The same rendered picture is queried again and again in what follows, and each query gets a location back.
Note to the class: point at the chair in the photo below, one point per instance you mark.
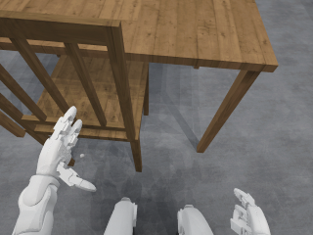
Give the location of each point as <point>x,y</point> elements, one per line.
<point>110,95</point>

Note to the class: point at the robot left thigh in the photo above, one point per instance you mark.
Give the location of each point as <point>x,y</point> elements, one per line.
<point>123,219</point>

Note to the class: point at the robot thigh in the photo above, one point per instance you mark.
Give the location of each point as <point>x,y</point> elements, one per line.
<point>192,222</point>
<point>123,219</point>

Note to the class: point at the robot right thigh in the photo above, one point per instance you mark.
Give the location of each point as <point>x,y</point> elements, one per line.
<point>192,222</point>

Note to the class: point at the robot right hand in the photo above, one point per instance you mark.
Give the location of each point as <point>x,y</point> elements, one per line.
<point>253,219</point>

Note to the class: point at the table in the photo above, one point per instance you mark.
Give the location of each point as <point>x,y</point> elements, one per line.
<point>221,34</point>

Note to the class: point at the robot left hand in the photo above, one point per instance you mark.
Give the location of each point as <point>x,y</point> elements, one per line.
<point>58,147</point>

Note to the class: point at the robot left forearm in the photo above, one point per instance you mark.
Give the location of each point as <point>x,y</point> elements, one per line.
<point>36,203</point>

